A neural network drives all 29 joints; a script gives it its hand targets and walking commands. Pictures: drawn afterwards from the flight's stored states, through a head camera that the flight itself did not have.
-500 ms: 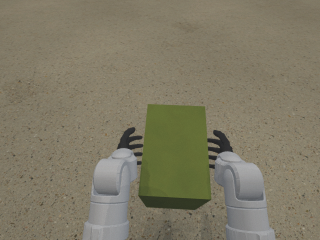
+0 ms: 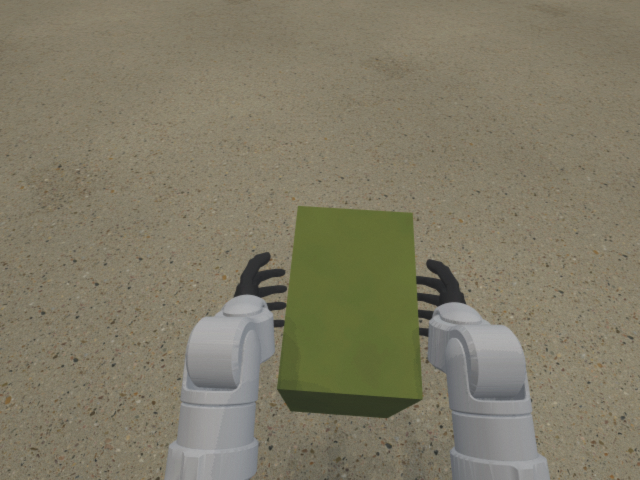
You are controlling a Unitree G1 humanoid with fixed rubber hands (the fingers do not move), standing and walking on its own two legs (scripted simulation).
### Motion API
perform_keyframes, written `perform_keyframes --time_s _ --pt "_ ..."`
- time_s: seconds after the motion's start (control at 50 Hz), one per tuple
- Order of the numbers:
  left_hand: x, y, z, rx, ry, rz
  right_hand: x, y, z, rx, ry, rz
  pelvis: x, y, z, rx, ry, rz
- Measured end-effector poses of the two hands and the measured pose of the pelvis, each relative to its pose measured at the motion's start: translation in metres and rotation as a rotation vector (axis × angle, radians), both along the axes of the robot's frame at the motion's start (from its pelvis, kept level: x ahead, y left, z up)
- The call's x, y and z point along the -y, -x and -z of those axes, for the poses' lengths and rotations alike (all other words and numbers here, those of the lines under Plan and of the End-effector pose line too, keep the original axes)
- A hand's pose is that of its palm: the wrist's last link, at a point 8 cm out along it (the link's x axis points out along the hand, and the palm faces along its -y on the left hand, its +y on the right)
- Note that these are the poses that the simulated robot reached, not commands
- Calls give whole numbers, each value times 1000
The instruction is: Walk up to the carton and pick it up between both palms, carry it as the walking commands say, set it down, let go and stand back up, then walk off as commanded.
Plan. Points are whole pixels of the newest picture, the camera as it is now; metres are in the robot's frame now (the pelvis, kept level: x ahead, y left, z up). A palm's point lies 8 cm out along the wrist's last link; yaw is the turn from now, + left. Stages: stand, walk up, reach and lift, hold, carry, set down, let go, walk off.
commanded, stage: carry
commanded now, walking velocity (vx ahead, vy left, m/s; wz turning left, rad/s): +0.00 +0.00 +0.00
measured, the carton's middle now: (346, 320) +0.34 +0.00 +0.02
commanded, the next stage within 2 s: none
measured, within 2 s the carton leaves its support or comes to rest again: neither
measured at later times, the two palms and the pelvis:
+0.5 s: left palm (261, 314) +0.30 +0.10 +0.10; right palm (464, 325) +0.29 -0.13 +0.10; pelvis +0.00 -0.01 +0.00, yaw +0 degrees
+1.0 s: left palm (263, 320) +0.30 +0.10 +0.09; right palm (463, 330) +0.29 -0.13 +0.09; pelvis +0.00 -0.01 +0.00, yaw -1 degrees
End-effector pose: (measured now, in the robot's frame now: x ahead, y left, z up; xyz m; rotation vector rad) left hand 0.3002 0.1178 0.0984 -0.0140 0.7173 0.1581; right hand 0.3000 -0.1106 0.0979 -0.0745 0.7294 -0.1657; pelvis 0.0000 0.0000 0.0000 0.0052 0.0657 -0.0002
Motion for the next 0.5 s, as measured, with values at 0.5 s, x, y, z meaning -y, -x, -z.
perform_keyframes --time_s 0.5 --pt "14 4 -3 8 -29 12 15 7 0 15 -33 8 10 4 0 5 -5 2"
